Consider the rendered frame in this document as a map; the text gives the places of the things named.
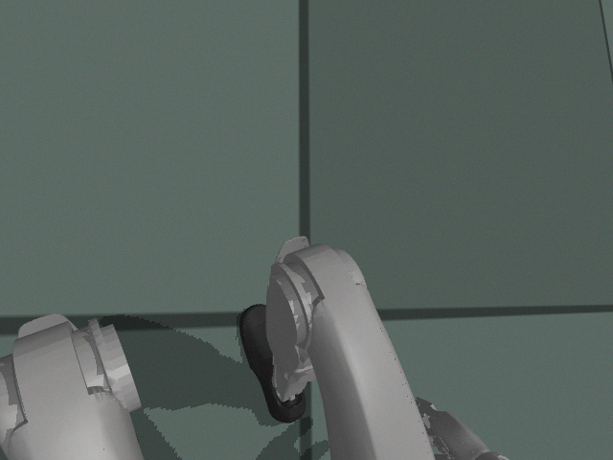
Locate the right robot foot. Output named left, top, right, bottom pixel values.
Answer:
left=239, top=304, right=306, bottom=423

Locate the right robot hand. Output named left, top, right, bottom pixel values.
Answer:
left=416, top=397, right=490, bottom=460

